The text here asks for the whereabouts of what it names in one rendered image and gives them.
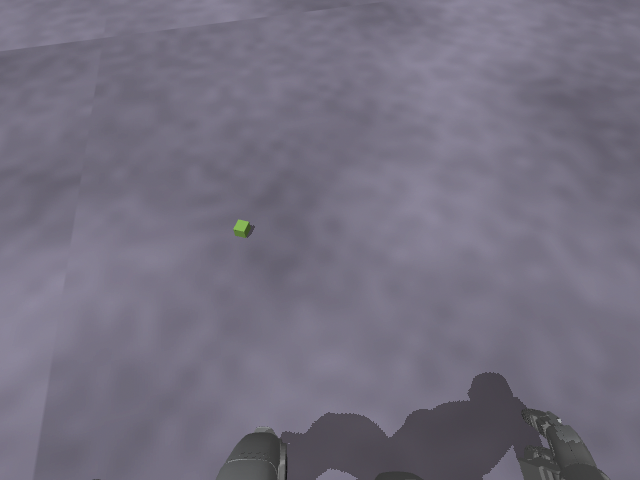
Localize right robot arm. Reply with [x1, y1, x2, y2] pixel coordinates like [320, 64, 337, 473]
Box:
[559, 463, 610, 480]

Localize right robot hand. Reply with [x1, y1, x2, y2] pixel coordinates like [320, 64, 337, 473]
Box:
[518, 409, 597, 480]

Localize small box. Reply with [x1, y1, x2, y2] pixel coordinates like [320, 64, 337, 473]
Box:
[233, 219, 251, 238]

